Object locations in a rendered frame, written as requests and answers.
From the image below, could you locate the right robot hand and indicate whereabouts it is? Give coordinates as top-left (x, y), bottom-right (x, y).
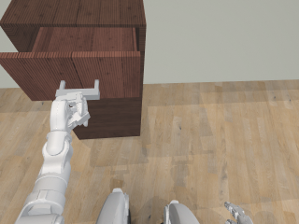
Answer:
top-left (224, 202), bottom-right (253, 224)

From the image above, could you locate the handle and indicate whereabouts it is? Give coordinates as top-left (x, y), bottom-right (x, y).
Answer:
top-left (55, 79), bottom-right (100, 100)

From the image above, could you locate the robot left forearm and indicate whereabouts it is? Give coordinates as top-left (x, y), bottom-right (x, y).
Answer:
top-left (14, 130), bottom-right (74, 224)

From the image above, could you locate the left robot hand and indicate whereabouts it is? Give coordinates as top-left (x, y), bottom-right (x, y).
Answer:
top-left (50, 91), bottom-right (91, 133)

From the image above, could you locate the left robot upper arm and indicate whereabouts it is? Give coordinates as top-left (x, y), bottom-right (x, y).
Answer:
top-left (16, 213), bottom-right (64, 224)

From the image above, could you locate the drawer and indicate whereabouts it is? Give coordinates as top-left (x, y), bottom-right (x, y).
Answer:
top-left (0, 27), bottom-right (141, 102)

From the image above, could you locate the right robot thigh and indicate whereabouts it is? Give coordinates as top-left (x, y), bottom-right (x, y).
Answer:
top-left (164, 203), bottom-right (200, 224)

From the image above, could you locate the cabinet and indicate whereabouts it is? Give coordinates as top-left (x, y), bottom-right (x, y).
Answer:
top-left (0, 0), bottom-right (147, 140)

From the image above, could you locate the left robot shin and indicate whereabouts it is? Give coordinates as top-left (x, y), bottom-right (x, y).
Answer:
top-left (112, 188), bottom-right (128, 224)

